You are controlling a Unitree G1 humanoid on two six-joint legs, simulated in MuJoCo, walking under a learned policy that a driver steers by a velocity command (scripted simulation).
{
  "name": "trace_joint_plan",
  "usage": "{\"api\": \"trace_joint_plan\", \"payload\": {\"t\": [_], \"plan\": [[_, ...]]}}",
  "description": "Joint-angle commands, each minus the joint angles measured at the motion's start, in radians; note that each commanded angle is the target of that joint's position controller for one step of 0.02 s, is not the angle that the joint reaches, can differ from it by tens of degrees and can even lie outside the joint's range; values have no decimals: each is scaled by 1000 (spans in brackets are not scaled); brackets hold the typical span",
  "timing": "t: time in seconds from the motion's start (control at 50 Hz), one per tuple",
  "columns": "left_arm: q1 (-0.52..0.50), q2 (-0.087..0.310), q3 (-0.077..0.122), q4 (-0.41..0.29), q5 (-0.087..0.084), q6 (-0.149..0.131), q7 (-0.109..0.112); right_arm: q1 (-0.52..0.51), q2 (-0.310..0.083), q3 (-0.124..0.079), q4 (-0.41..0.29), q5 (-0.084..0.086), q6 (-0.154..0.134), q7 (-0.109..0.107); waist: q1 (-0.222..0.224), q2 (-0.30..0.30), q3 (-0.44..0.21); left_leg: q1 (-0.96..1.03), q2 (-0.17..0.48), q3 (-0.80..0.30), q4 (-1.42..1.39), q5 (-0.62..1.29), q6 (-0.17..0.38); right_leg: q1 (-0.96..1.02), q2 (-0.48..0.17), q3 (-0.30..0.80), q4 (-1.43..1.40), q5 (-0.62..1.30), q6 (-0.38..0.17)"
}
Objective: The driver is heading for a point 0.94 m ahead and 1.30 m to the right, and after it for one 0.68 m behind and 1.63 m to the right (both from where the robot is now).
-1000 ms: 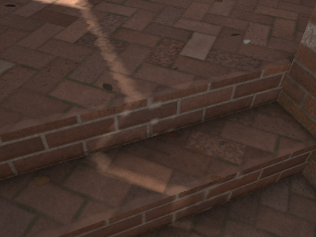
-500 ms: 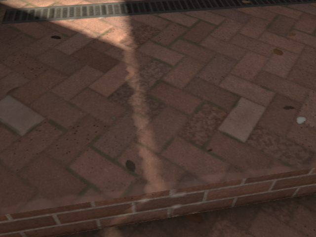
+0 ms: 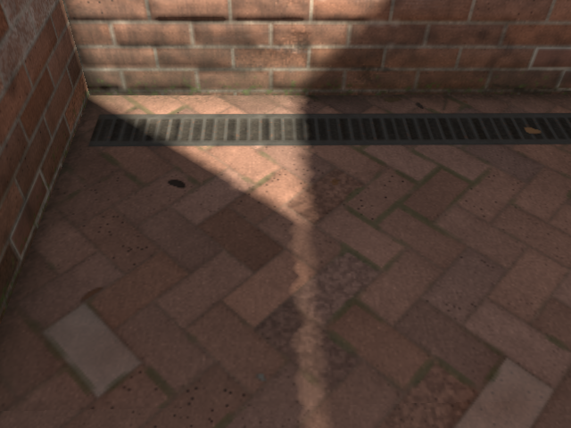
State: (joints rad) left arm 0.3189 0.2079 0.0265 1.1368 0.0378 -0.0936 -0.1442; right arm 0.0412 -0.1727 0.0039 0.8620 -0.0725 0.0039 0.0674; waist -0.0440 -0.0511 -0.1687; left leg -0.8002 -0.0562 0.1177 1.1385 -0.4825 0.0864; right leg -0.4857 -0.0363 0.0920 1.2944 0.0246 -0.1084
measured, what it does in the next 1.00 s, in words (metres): climbs, turning right: right foot 0.19 m higher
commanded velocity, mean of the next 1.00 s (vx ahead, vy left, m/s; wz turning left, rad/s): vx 0.06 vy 0.00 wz -0.47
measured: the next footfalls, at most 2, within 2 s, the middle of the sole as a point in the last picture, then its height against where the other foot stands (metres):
right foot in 0.50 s outside the picture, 0.19 m higher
left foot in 1.28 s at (318, 414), level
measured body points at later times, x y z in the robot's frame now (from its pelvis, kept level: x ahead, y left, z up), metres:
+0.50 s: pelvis +0.17 -0.07 +0.10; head +0.17 -0.08 +0.55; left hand +0.45 +0.04 +0.02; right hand +0.11 -0.27 -0.06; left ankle +0.05 +0.08 -0.64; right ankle +0.28 -0.23 -0.45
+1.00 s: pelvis +0.26 -0.15 +0.27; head +0.25 -0.16 +0.72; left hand +0.52 +0.01 +0.19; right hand +0.29 -0.45 +0.17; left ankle +0.40 -0.03 -0.33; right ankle +0.29 -0.23 -0.46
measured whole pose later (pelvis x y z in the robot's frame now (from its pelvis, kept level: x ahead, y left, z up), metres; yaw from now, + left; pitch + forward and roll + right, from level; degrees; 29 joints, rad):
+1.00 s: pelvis +0.26 -0.15 +0.27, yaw -31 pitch +5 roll +2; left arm 0.17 0.25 0.03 0.73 0.01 -0.01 0.04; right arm 0.12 -0.25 -0.02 0.75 -0.02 -0.03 -0.08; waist 0.04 0.01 -0.09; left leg -0.87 0.00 -0.09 1.36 -0.11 -0.04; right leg -0.46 0.13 0.12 0.54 -0.14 -0.08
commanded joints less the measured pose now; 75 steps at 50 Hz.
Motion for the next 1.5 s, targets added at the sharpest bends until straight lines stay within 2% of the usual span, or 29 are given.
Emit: {"api": "trace_joint_plan", "payload": {"t": [0.02, 0.06, 0.1, 0.16, 0.2, 0.4, 0.42, 0.44, 0.46, 0.52, 0.56, 0.58, 0.6, 0.62, 0.66, 0.7, 0.74, 0.76, 0.86, 0.88, 0.94, 1.02, 1.22, 1.26, 1.3, 1.32, 1.36, 1.44, 1.5], "plan": [[-77, -30, 12, -80, -31, -6, 45, 255, -101, -50, 180, 10, -42, -3, -1, 126, 3, 485, 276, -576, -609, 606, 147, -592, 167, 264, 752, -17, -105], [-21, -95, -13, -87, -33, 15, 62, -7, 54, 4, 148, 29, -54, 0, 118, -8, 15, 353, 228, -340, -668, 593, 100, -584, 103, 226, 669, -110, -143], [5, -60, -9, -86, -9, 32, 65, -41, 83, 18, 123, 19, -74, -7, 164, -2, -2, 344, 198, -149, -740, 551, 100, -589, 29, 123, 572, -148, -79], [-107, -45, -22, -114, -38, 39, 28, 45, -34, -8, 78, -21, -75, -10, 123, 98, 0, 323, 207, -59, -842, 726, 137, -558, 29, -51, 867, -254, 7], [-194, -4, -28, -157, -33, 29, 57, 170, -69, -10, 100, -30, -83, -32, 52, 94, 13, 511, 264, -101, -854, 774, 164, -728, 54, 3, 964, -315, 0], [-524, -53, -73, -431, 20, 119, 111, 429, -45, 0, 202, -71, -105, -15, -8, 116, 84, 892, 385, -22, -966, 705, 144, -1096, -108, -31, 548, -253, -47], [-523, -67, -80, -443, 27, 132, 107, 436, -58, -4, 207, -70, -108, -14, 8, 138, 84, 887, 381, -5, -978, 721, 134, -1069, -130, -64, 485, -248, -58], [-591, -55, -85, -466, 44, 154, 68, 289, -114, -25, 149, -25, -106, -6, 48, 115, 106, 701, 357, 77, -1063, 710, 148, -820, -141, -204, 185, -449, -70], [-711, -55, -103, -511, 21, 171, 52, 388, -135, -30, 186, -7, -107, 4, -6, 143, 131, 608, 396, 37, -1091, 689, 157, -722, -88, -204, 149, -770, -52], [-447, -62, -93, -405, 1, 93, 30, 344, -219, -55, 81, 41, -149, -15, 74, 168, 51, 931, 397, 121, -930, 1281, 72, -597, -15, -184, -11, -443, -90], [-363, 30, -78, -401, -32, 67, 55, 441, -231, -61, 61, 40, -165, -33, 81, 93, -176, 713, 274, 117, -737, 1480, -18, -115, 17, -18, -36, -74, -138], [-213, 125, -51, -373, -22, 74, 80, 356, -240, -73, 9, 21, -158, -29, 138, 49, -266, 518, 205, 80, -593, 1243, -49, 158, 6, 125, -175, -20, -159], [-28, 251, -15, -343, 28, 75, 115, 229, -168, -66, -70, 14, -145, -12, 207, -173, -347, 243, 79, 10, -276, 416, -91, 389, -121, 468, -509, -90, -218], [46, 348, 34, -324, 55, 55, 118, 213, -180, -90, -82, 45, -113, 0, 221, -206, -425, 188, 19, -215, 241, 217, -79, 353, -208, 745, -747, -217, -158], [-95, 313, 44, -293, 13, 34, 123, 255, -105, -89, -50, 51, -110, -2, 124, -153, -176, 49, -18, -465, 528, 352, -56, 118, -126, 633, -825, -618, 43], [-269, 218, 22, -274, -36, 22, 113, 263, -58, -45, -49, 45, -125, -25, 5, 4, -57, -18, 6, -409, 633, 417, -44, -35, -76, 534, -767, -566, 53], [-371, 110, -10, -292, -10, 14, 112, 290, -76, -37, -12, 60, -107, -35, -46, 81, -35, -28, 37, -402, 639, 413, -34, -107, -60, 453, -792, -359, 31], [-347, 119, -9, -283, 28, 9, 107, 259, -135, -52, -26, 62, -99, -52, -49, 125, -40, -47, 43, -386, 561, 444, -68, -90, -61, 381, -788, -171, 25], [-291, 177, 30, -359, -3, -50, 129, 57, -206, -69, -82, 21, -96, -83, -3, -24, 10, 29, 96, -251, 343, 248, -146, -33, -23, 225, -948, -326, 15], [-275, 101, 14, -393, -58, 17, 157, 119, -79, -19, -106, 41, -49, -114, 0, 16, 34, -20, 73, -168, 277, 327, -96, 1, 35, 280, -943, -307, 18], [-239, 184, 32, -481, -32, 74, 187, 124, -104, -24, -133, 47, -25, -145, 27, -7, 48, -95, 59, -190, 257, 388, -117, 106, -26, 344, -975, -337, -13], [-208, 134, 19, -558, -29, 88, 194, 88, -128, -30, -194, 50, -43, -172, 58, -45, 26, -145, 49, -244, 249, 352, -153, 212, -73, 424, -956, -382, -101], [-212, 138, 44, -687, -51, 112, 180, 145, -142, -45, -284, 98, -29, -135, 50, -165, 55, 326, 26, -194, -419, 116, -153, 150, -18, 432, -855, -212, -103], [-211, 104, 44, -680, -83, 118, 164, 235, -147, -70, -233, 84, -37, -119, 9, -97, 42, 552, 29, -177, -666, 340, -124, 109, 47, 372, -719, -213, -47], [-112, 57, 32, -680, -93, 98, 136, 166, -240, -89, -296, 29, -17, -128, 89, 344, 43, 723, 381, -559, -727, 738, 84, -218, 254, 96, -342, -697, 103], [-155, 144, 59, -682, -80, 84, 135, 163, -233, -101, -319, 23, -24, -134, 63, 404, 30, 648, 467, -716, -808, 570, 198, -246, 157, 48, -138, -678, 148], [-220, 139, 56, -650, -82, 113, 146, 119, -127, -62, -340, 58, -23, -142, 38, 203, 130, 563, 342, -532, -788, 247, 130, -268, 70, 31, 31, -516, 169], [-266, 51, 18, -656, -71, 142, 158, 157, -154, -58, -310, 54, 28, -170, 7, 192, 195, 514, 194, -251, -794, 187, 100, -228, 104, -131, -110, -418, 182], [-291, 46, 9, -666, -70, 129, 142, 172, -196, -73, -313, 63, 15, -168, -17, 234, 101, 640, 282, -292, -789, 210, 117, -168, 41, -118, -250, -403, 166]]}}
